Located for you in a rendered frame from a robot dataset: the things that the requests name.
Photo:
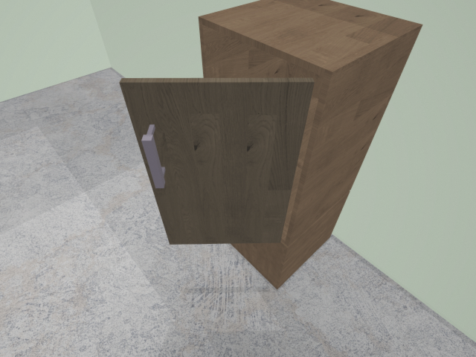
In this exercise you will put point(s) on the cupboard door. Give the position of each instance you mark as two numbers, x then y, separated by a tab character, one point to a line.
230	148

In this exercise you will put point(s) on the handle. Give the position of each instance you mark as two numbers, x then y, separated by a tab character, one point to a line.
152	158

